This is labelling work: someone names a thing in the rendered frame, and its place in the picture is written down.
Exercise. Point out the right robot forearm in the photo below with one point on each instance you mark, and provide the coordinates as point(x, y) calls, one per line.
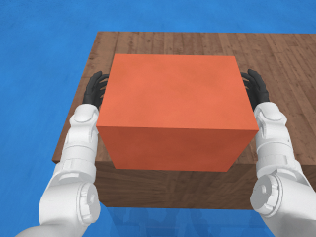
point(273, 145)

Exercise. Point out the pedestal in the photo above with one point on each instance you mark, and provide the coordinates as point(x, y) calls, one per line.
point(287, 65)

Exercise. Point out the carton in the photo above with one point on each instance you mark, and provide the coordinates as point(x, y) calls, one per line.
point(175, 112)

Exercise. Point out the robot right hand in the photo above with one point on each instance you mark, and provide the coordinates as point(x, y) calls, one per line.
point(256, 88)

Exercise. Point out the robot right upper arm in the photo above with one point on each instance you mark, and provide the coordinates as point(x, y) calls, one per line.
point(287, 207)

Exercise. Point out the robot left hand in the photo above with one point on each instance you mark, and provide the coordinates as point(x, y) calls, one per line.
point(93, 93)

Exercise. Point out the robot left upper arm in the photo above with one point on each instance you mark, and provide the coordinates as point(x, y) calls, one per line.
point(66, 210)

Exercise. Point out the left robot forearm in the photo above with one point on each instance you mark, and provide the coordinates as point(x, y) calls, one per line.
point(77, 161)

